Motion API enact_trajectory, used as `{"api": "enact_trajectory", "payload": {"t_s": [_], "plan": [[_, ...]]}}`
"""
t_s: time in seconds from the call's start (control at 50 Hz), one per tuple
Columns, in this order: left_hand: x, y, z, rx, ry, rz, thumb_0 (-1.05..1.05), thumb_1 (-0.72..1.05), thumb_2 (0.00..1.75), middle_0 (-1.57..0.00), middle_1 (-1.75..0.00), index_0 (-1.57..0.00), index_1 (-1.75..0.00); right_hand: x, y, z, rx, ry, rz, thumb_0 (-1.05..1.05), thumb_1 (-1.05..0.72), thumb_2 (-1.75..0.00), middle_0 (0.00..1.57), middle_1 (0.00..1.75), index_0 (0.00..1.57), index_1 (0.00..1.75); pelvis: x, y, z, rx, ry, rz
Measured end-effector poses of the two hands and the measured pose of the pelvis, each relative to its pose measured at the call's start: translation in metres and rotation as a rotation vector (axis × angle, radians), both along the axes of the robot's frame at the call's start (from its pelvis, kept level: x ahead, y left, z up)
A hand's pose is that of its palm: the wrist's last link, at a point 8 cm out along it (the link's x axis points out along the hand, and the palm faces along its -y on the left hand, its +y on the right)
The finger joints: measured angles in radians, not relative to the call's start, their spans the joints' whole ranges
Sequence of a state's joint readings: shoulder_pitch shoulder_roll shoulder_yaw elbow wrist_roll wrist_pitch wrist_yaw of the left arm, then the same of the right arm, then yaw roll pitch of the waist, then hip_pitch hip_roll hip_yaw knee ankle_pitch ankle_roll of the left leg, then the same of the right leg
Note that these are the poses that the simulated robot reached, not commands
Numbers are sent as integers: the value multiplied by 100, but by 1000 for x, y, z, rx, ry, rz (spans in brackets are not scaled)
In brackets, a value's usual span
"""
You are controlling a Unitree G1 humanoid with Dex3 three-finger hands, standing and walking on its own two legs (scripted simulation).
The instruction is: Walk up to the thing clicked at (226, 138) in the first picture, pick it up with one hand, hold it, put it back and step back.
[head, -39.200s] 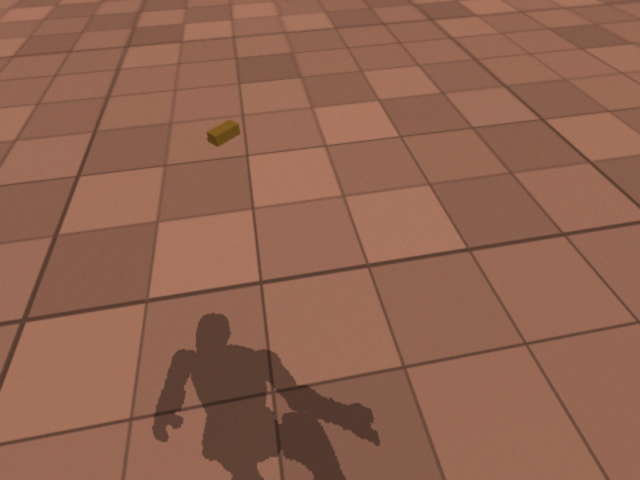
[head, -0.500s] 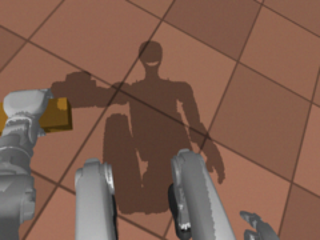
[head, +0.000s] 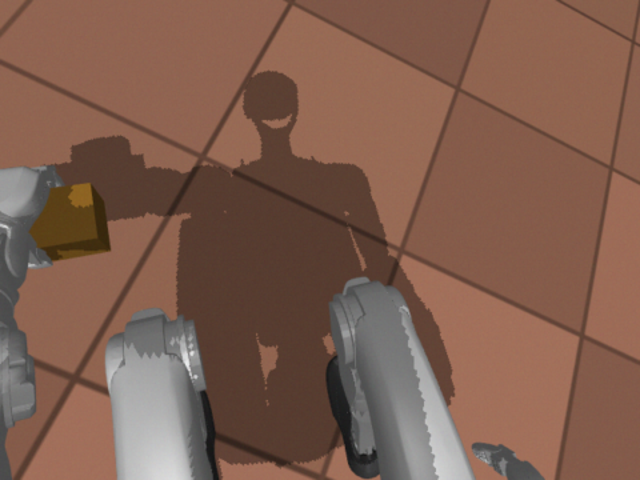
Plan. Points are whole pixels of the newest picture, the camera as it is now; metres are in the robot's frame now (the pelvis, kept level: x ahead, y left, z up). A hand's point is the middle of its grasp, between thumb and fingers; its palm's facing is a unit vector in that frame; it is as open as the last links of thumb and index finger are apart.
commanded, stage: crouch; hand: left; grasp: from above
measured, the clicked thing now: (29, 229) +0.45 +0.33 -0.19
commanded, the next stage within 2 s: lower in 0.18 s
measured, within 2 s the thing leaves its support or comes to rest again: rests again in 1.58 s
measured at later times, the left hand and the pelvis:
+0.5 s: hand (40, 233) +0.45 +0.32 -0.20, palm faces -0.47 -0.10 -0.88, open 10.4 cm; pelvis +0.01 +0.00 -0.03, yaw -2 degrees
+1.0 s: hand (57, 238) +0.45 +0.32 -0.25, palm faces -0.45 -0.11 -0.88, open 10.4 cm; pelvis +0.01 +0.00 -0.05, yaw -4 degrees
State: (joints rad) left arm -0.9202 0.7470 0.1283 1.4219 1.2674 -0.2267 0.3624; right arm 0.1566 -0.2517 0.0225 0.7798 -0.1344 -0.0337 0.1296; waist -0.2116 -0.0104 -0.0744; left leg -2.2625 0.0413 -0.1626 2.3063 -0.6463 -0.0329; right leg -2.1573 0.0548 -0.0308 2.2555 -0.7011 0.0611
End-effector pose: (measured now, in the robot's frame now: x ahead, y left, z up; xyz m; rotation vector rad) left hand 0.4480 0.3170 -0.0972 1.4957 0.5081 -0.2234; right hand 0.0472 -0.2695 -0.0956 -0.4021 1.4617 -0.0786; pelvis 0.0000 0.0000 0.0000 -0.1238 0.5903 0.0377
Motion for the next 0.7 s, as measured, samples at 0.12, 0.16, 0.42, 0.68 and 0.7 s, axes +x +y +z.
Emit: {"api": "enact_trajectory", "payload": {"t_s": [0.12, 0.16, 0.42, 0.68, 0.7], "plan": [[2, 2, -11, 7, -8, -3, -1, -4, 50, -61, -63, -66, -58, 2, 3, -12, 2, -8, 20, 0, -90, -89, 20, 30, 21, 30, -1, 0, -13, -2, -10, -3], [3, 4, -14, 8, -11, 4, -1, -4, 50, -61, -63, -66, -58, 4, 3, -15, 2, -13, 28, 0, -90, -89, 20, 30, 21, 30, -1, 0, -16, -4, -12, -4], [8, 7, -38, 13, 21, 26, -1, -5, 50, -62, -62, -67, -57, 14, 3, -25, 2, -3, 67, 0, -91, -89, 20, 30, 21, 30, 4, 0, -26, -11, -14, -12], [9, 6, -74, -29, 3, 4, -1, -6, 51, -63, -62, -68, -56, 11, -2, -28, -37, 35, 93, 0, -91, -89, 20, 30, 21, 30, 7, 0, -42, -28, -38, -25], [9, 6, -76, -27, 1, 2, -1, -6, 51, -63, -62, -68, -56, 11, -2, -29, -38, 37, 94, 0, -91, -89, 20, 30, 21, 30, 7, 1, -43, -29, -39, -26]]}}
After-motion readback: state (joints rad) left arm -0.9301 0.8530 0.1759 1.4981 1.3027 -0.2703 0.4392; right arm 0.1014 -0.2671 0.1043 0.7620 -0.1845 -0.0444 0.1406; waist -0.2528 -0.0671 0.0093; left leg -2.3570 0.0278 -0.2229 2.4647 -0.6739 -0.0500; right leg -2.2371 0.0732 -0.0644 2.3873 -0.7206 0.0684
